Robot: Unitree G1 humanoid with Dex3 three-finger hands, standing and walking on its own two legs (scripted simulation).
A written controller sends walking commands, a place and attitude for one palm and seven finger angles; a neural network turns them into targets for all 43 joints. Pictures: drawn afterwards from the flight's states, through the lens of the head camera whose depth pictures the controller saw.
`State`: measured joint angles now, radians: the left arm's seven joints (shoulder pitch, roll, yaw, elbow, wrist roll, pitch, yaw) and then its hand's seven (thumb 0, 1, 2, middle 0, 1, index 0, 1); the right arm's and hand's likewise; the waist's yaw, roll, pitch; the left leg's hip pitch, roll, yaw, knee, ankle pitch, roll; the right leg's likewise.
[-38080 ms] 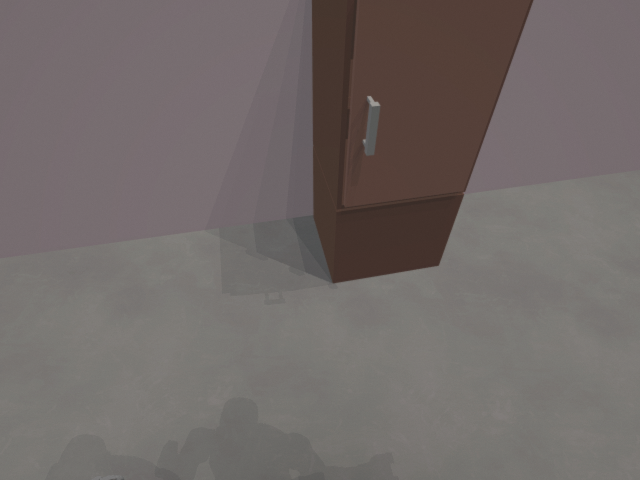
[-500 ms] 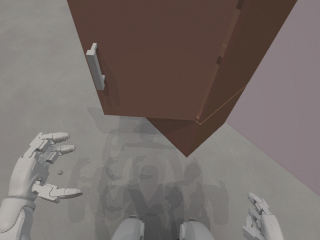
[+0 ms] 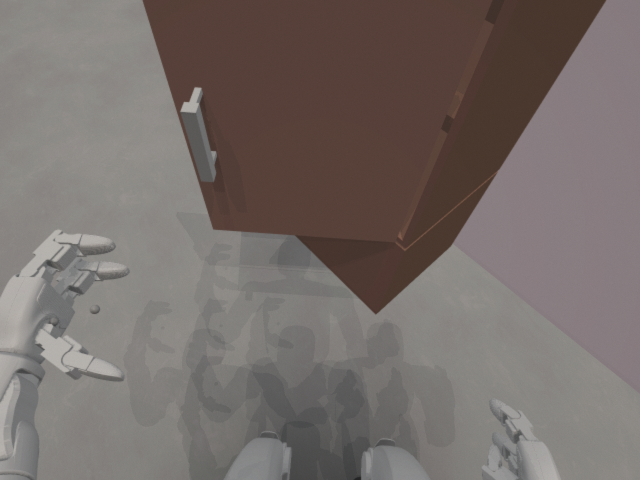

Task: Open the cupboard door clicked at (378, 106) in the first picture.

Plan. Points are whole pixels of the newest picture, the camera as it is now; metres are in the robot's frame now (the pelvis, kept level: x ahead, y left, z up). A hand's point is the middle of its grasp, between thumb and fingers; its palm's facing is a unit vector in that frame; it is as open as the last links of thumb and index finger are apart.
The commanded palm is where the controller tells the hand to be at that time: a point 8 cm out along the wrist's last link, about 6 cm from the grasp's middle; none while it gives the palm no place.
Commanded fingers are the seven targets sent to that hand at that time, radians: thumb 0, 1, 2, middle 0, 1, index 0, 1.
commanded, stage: raise the hand with hooked fingers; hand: left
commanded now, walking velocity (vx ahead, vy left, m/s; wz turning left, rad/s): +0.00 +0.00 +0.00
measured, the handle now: (203, 136) +0.59 +0.23 +0.03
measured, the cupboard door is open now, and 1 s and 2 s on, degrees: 45 45 45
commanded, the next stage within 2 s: move the hooked fingers beside the handle in 0.46 s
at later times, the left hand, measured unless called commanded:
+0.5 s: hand (114, 312) +0.28 +0.25 +0.05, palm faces +0.02 -1.00 -0.05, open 13.9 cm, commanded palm +0.26 +0.30 +0.05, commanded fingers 0.00 -0.50 0.30 -0.30 -1.20 -0.30 -1.20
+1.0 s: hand (131, 258) +0.36 +0.26 +0.04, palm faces +0.01 -1.00 -0.02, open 13.9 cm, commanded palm +0.34 +0.31 +0.05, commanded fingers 0.00 -0.50 0.30 -0.30 -1.20 -0.30 -1.20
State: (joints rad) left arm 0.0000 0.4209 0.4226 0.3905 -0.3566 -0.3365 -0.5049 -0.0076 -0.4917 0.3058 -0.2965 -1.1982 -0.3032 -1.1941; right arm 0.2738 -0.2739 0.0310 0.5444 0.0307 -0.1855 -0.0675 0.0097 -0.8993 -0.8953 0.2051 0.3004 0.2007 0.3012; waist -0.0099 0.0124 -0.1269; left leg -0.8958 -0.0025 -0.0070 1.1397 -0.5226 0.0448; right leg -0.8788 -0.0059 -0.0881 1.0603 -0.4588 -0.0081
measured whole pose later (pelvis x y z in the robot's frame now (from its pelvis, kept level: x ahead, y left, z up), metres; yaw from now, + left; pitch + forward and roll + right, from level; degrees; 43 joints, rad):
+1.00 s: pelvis +0.00 -0.02 -0.01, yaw -1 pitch +18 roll -2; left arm -0.31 0.49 0.47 0.70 -0.31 -0.34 -0.53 -0.01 -0.49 0.30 -0.30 -1.20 -0.30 -1.20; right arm 0.28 -0.28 0.04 0.57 0.04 -0.14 -0.08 0.01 -0.90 -0.90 0.20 0.30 0.20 0.30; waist -0.05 0.00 -0.13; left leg -0.97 0.02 0.00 1.17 -0.53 0.02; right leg -0.96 0.01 -0.08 1.11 -0.47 -0.03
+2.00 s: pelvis -0.01 +0.00 -0.03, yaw -3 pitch +26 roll -5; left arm -0.91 0.80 0.55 1.23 -0.11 -0.37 -0.50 -0.01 -0.49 0.30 -0.30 -1.20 -0.30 -1.20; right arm 0.34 -0.30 0.08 0.60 0.00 0.04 -0.05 0.00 -0.90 -0.90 0.20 0.30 0.20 0.30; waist -0.18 0.01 -0.11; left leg -1.20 0.04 -0.02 1.29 -0.55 0.04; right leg -1.18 0.03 -0.10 1.17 -0.45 -0.02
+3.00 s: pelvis +0.00 +0.01 -0.04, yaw -4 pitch +29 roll -7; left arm -0.96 0.85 0.57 1.23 -0.08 -0.34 -0.49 -0.01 -0.49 0.30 -0.30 -1.20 -0.30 -1.20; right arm 0.34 -0.29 0.09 0.58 0.00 0.09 -0.03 0.00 -0.90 -0.90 0.20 0.30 0.20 0.30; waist -0.21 0.02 -0.11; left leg -1.24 0.04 -0.03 1.30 -0.56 0.05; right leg -1.20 0.04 -0.11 1.16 -0.46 0.00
